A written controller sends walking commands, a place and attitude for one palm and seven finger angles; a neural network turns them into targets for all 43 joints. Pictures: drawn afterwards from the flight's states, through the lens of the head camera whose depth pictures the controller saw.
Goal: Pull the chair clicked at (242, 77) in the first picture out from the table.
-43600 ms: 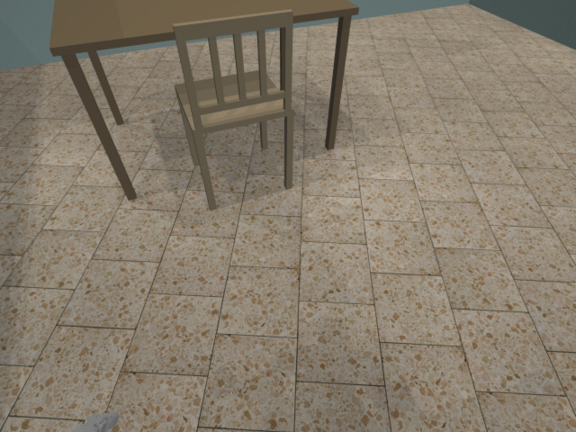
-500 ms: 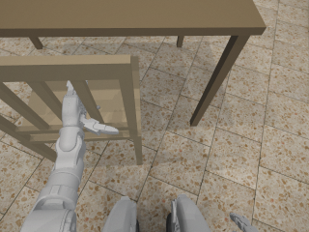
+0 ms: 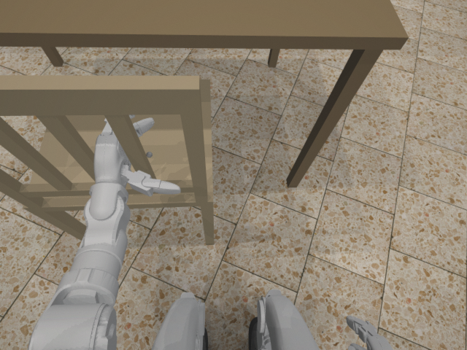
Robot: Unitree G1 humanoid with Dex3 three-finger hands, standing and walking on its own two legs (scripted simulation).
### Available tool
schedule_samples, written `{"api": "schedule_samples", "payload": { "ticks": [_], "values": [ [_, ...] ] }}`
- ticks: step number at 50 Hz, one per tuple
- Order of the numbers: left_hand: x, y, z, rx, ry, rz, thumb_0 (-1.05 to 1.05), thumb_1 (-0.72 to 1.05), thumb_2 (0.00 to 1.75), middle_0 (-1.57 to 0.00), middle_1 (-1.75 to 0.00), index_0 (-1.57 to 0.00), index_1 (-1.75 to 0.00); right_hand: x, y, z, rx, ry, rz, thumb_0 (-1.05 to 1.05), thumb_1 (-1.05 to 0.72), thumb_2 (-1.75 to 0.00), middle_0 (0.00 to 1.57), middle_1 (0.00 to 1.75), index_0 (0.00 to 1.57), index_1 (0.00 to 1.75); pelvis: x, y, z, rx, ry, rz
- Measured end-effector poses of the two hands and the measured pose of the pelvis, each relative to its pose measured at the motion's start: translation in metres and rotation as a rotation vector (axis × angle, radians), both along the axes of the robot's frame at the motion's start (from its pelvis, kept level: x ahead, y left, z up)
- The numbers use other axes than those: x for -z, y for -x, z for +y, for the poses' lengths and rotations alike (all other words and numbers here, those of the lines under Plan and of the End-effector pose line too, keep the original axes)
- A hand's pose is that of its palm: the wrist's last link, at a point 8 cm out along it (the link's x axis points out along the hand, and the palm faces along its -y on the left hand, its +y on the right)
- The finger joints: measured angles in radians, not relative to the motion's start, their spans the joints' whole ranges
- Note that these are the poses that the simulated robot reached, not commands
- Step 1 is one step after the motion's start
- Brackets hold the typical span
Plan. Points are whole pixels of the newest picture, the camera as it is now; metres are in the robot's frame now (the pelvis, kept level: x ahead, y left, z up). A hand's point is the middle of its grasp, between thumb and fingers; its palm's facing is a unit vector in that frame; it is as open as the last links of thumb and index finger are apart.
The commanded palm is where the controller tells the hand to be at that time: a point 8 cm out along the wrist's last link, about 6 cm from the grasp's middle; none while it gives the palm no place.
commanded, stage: hook a spindle and tug to test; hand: left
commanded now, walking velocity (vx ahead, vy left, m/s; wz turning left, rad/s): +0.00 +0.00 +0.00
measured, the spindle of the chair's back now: (84, 156) +0.43 +0.26 +0.01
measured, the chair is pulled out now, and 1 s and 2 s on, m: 0.01 0.04 0.04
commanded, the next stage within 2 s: open the thumb and straighten the fingers in 1.10 s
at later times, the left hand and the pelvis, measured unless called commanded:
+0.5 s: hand (151, 155) +0.43 +0.14 +0.02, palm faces +0.05 -1.00 +0.00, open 5.4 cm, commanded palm +0.40 +0.17 +0.03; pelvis +0.01 +0.00 +0.00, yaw +0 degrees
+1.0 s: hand (156, 172) +0.40 +0.13 +0.03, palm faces +0.02 -1.00 +0.00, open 5.2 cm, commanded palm +0.37 +0.17 +0.03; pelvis +0.01 +0.00 +0.01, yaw +0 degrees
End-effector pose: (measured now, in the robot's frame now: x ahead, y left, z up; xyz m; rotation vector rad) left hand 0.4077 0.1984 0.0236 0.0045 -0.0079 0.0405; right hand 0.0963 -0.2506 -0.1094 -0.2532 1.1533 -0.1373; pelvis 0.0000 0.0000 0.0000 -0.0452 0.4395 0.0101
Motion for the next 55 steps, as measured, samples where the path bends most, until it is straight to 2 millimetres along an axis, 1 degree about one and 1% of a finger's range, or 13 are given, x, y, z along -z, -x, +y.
{"api": "schedule_samples", "payload": {
  "ticks": [5,9,12,17,24,30,35,37,47,55],
  "values": [
    [0.0,0.001,0.0,-0.007,0.002,0.013,-0.01,-0.32,0.38,-0.35,-0.98,-0.35,-0.99,0.0,0.003,0.001,0.01,-0.007,0.011,0.0,-0.9,-0.9,0.2,0.3,0.2,0.3,-0.002,-0.002,0.001,0.002,0.001,0.0],
    [-0.001,0.002,-0.001,-0.011,0.001,0.023,-0.01,-0.15,0.45,-0.42,-1.18,-0.42,-1.19,-0.001,0.004,0.002,0.015,-0.015,0.016,0.0,-0.9,-0.9,0.2,0.3,0.2,0.3,-0.004,-0.005,0.002,0.004,0.0,-0.003],
    [-0.001,0.002,-0.003,-0.009,0.001,0.021,-0.01,0.0,0.52,-0.45,-1.29,-0.45,-1.3,-0.002,0.004,0.003,0.012,-0.017,0.019,0.0,-0.9,-0.9,0.2,0.3,0.2,0.3,-0.005,-0.006,0.002,0.003,0.0,-0.004],
    [-0.002,0.003,-0.004,-0.004,-0.002,0.011,0.0,0.26,0.63,-0.48,-1.39,-0.48,-1.39,-0.003,0.001,0.004,0.012,-0.017,0.015,0.0,-0.9,-0.9,0.2,0.3,0.2,0.3,-0.005,-0.007,0.002,0.004,0.001,-0.003],
    [-0.002,0.003,-0.004,-0.007,-0.004,0.009,0.01,0.63,0.79,-0.5,-1.43,-0.5,-1.44,-0.001,-0.004,0.004,0.002,-0.019,0.008,0.0,-0.9,-0.9,0.2,0.3,0.2,0.3,-0.004,-0.007,0.003,0.001,0.001,-0.003],
    [-0.002,0.006,-0.007,-0.005,0.004,0.019,0.02,0.63,0.87,-0.5,-1.44,-0.5,-1.45,-0.002,-0.008,0.006,0.003,-0.027,-0.002,0.0,-0.9,-0.9,0.2,0.3,0.2,0.3,-0.005,-0.007,0.003,0.004,0.0,-0.004],
    [-0.003,0.014,-0.01,0.005,0.003,0.016,0.02,0.66,0.89,-0.5,-1.45,-0.5,-1.45,-0.006,-0.012,0.007,0.01,-0.035,-0.019,0.0,-0.9,-0.9,0.2,0.3,0.2,0.3,-0.007,-0.01,0.002,0.01,-0.003,-0.01],
    [-0.004,0.018,-0.011,0.011,0.001,0.014,0.02,0.68,0.89,-0.5,-1.45,-0.5,-1.45,-0.007,-0.014,0.007,0.008,-0.037,-0.026,0.0,-0.9,-0.9,0.2,0.3,0.2,0.3,-0.008,-0.011,0.002,0.01,-0.003,-0.014],
    [-0.004,0.031,-0.014,0.016,0.003,0.006,0.02,0.68,0.87,-0.5,-1.45,-0.5,-1.45,-0.01,-0.029,0.007,-0.013,-0.039,-0.062,0.0,-0.9,-0.9,0.2,0.3,0.2,0.3,-0.008,-0.012,0.001,0.006,-0.005,-0.021],
    [-0.004,0.037,-0.017,0.018,0.0,0.003,0.02,0.69,0.86,-0.5,-1.45,-0.5,-1.45,-0.007,-0.037,0.008,-0.031,-0.045,-0.08,0.0,-0.9,-0.9,0.2,0.3,0.2,0.3,-0.006,-0.01,-0.002,0.003,-0.008,-0.023]
  ]
}}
